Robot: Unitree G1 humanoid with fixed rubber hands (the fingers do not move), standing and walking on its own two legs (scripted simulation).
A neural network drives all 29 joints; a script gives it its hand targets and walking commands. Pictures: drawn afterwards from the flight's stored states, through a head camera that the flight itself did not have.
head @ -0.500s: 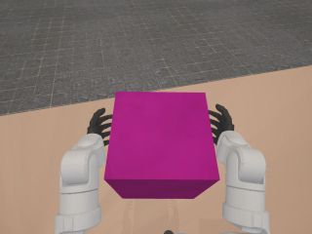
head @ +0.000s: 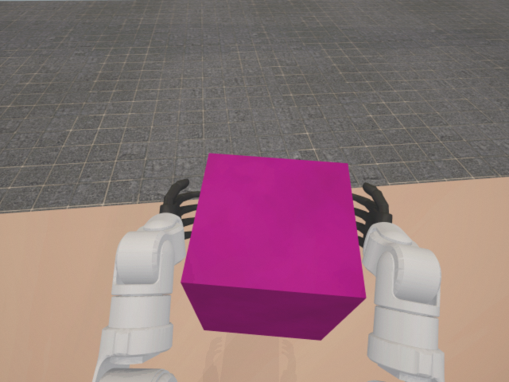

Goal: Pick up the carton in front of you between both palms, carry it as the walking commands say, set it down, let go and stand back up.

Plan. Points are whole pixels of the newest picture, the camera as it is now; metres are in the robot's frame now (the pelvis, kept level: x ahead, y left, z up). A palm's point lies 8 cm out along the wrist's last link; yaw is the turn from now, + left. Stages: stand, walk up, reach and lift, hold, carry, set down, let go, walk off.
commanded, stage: carry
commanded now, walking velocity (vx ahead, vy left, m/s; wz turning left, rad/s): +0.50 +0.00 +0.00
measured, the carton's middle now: (269, 254) +0.32 +0.01 +0.04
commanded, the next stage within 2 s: none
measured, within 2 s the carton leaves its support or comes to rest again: neither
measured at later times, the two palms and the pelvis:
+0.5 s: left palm (198, 125) +0.63 +0.18 +0.07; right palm (331, 130) +0.63 -0.12 +0.09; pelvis +0.31 +0.05 -0.03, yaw +0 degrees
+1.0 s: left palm (199, 74) +0.96 +0.25 +0.04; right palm (295, 77) +0.97 -0.04 +0.04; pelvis +0.64 +0.09 -0.09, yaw +0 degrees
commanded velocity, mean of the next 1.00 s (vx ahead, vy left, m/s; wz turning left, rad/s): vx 0.50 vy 0.00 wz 0.00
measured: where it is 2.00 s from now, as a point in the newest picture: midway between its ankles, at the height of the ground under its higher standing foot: (255, 215)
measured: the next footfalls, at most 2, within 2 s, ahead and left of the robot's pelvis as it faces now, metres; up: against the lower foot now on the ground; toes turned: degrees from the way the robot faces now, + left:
left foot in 0.04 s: +0.17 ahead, +0.08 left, -0.04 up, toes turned +5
right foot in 0.56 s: +0.50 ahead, -0.01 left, -0.07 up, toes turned -2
